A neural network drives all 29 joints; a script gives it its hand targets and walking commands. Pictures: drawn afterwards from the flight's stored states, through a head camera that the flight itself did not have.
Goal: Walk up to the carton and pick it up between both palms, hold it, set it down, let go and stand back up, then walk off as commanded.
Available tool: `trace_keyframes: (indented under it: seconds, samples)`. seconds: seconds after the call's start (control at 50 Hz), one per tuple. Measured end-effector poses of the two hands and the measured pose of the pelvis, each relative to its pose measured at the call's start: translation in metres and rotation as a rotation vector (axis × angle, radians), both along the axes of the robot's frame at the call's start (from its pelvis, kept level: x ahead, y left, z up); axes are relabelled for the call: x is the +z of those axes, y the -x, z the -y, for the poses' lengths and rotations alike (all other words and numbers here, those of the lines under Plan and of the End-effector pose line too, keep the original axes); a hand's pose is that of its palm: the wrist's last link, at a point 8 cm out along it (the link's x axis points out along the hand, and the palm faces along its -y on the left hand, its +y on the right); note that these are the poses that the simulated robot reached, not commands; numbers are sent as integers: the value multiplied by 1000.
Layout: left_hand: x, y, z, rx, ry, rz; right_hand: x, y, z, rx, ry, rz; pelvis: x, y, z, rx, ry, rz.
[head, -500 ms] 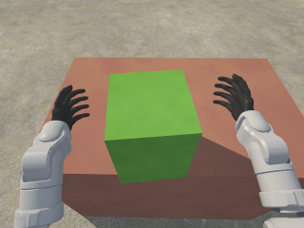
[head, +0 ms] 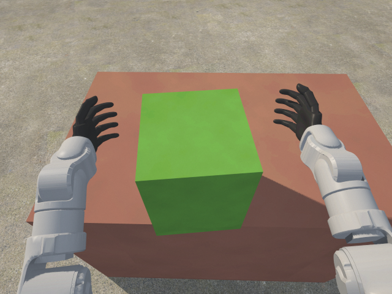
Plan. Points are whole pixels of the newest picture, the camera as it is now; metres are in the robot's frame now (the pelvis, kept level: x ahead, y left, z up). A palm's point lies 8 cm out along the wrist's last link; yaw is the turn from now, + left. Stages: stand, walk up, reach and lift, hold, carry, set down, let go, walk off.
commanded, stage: reach and lift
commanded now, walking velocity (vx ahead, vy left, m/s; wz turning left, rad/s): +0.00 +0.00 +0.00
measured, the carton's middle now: (194, 166) +0.40 +0.03 +0.03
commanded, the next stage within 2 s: none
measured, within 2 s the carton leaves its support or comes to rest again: neither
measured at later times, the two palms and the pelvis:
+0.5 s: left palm (102, 167) +0.38 +0.22 +0.05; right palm (285, 153) +0.41 -0.17 +0.05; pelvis +0.01 +0.00 +0.00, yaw +0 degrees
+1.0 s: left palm (124, 174) +0.37 +0.18 +0.04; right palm (262, 162) +0.39 -0.12 +0.04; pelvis +0.00 +0.00 +0.00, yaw +0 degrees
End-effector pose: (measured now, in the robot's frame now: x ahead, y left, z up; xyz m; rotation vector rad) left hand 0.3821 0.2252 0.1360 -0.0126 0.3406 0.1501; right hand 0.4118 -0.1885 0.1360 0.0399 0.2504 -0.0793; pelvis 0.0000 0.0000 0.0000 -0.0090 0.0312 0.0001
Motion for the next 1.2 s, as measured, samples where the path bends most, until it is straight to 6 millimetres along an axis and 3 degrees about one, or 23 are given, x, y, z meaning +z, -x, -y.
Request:
trace_keyframes:
  seconds: [0.18, 0.3, 0.4, 0.64, 0.74, 0.82, 0.88, 1.2]
  samples:
    - [-27, 1, -4, 7, -14, 33, -47, 17, 13, -28, 56, -33, 0, 2, 1, 0, -2, -20]
    - [-64, 4, -13, 31, -5, -13, -71, 20, 3, 0, 72, -50, 0, 1, 2, -1, -2, -50]
    - [-87, 10, -9, 35, 5, 5, -79, 13, -12, 37, 75, -2, -1, -2, 1, -1, -2, -98]
    - [-74, -2, 17, -28, -22, 101, -80, 0, -16, 35, 52, 46, -1, -12, -1, -1, 2, -133]
    - [-83, 3, 18, -19, -25, 83, -85, 1, -21, 52, 68, 28, -2, -9, -1, -1, 2, -129]
    - [-94, 9, 27, -23, -9, 76, -91, 6, -39, 91, 93, 37, -1, -5, -2, -1, 2, -124]
    - [-96, 10, 49, -55, 1, 103, -94, 11, -67, 133, 75, 51, -1, -2, -2, -1, 2, -121]
    - [-99, 17, 52, 20, -21, 111, -96, 20, -70, 48, 118, 70, -1, -1, -4, -1, 5, -106]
